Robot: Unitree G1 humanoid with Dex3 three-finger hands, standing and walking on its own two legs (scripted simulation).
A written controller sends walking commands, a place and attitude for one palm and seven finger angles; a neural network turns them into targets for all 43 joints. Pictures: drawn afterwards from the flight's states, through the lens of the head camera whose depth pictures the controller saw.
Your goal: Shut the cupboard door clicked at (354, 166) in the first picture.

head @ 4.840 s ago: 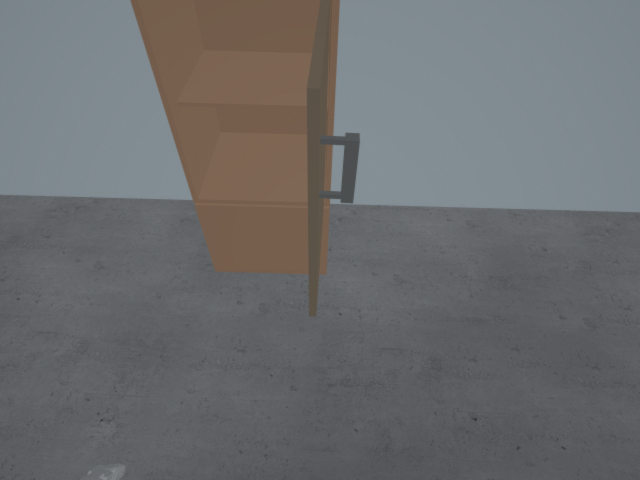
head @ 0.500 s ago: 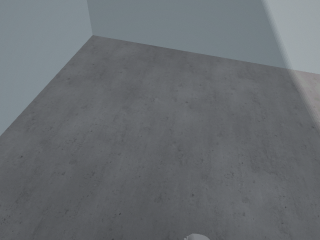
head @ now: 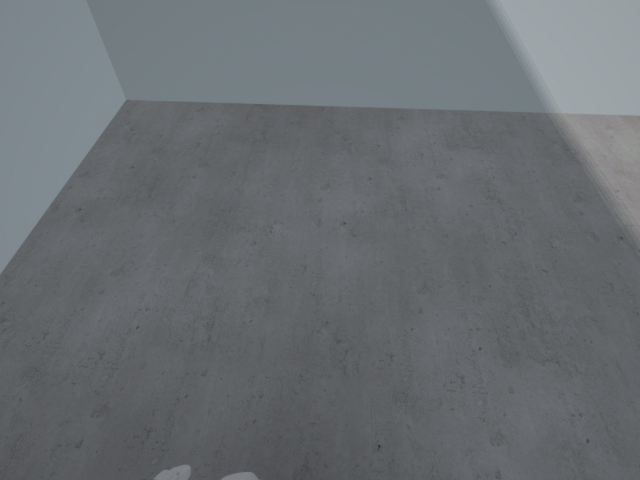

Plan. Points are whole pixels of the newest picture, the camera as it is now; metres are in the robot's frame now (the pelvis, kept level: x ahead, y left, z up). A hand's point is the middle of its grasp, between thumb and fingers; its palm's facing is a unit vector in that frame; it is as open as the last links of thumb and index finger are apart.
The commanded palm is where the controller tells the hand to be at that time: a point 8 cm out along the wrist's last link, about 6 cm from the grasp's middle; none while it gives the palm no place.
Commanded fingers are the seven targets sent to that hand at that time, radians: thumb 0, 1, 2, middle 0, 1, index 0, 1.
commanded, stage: walk around to get in front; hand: left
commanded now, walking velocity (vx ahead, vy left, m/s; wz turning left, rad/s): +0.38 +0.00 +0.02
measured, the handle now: out of the picture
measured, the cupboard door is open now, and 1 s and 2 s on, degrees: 88 88 88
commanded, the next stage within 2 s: walk to a spot facing it in 0.98 s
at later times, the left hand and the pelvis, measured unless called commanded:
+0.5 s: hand (164, 442) +0.21 +0.25 -0.17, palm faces +0.05 -0.99 -0.15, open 7.4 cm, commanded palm none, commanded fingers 0.00 0.90 0.90 -0.20 -0.30 -0.20 -0.30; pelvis +0.21 +0.07 +0.01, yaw -3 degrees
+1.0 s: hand (239, 281) +0.49 +0.17 -0.16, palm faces -0.04 -0.97 -0.23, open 7.1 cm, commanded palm none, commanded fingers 0.00 0.90 0.90 -0.20 -0.30 -0.20 -0.30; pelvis +0.43 -0.01 +0.01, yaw -6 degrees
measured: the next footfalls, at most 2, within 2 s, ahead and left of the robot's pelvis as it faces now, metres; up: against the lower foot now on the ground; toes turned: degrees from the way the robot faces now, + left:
left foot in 0.28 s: +0.28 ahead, +0.16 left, +0.00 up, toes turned +11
right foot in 0.78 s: +0.45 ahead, -0.11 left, +0.00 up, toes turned -16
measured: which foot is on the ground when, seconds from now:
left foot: up 0.00-0.26, down 0.28-0.78, up 0.80-1.00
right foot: down 0.00-0.30, up 0.32-0.76, down 0.78-1.00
